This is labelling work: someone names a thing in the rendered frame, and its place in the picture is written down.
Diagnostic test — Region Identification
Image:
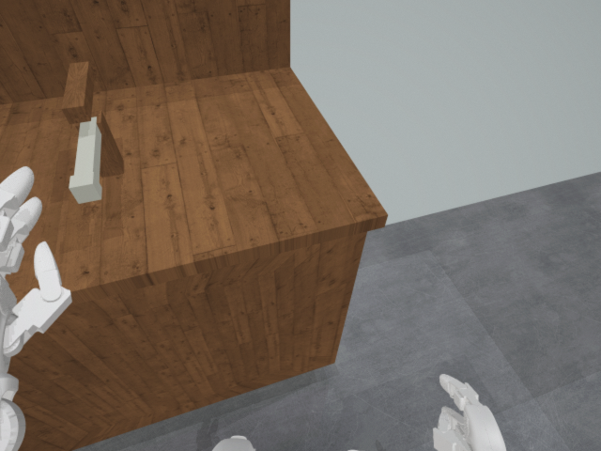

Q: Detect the tap lever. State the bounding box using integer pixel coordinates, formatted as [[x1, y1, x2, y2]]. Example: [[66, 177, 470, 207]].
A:
[[69, 117, 102, 204]]

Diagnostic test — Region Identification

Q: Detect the left robot forearm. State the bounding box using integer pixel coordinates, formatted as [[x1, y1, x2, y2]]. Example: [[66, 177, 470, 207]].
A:
[[0, 373, 25, 451]]

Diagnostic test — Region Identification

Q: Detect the right robot hand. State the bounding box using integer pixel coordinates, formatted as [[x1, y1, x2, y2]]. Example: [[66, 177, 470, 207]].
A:
[[433, 374, 506, 451]]

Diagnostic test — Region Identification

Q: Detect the counter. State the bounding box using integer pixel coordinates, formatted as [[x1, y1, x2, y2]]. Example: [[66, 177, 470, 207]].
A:
[[0, 0, 388, 451]]

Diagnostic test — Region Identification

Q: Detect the left robot hand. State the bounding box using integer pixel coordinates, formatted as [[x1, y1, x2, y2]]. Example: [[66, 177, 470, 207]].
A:
[[0, 166, 72, 373]]

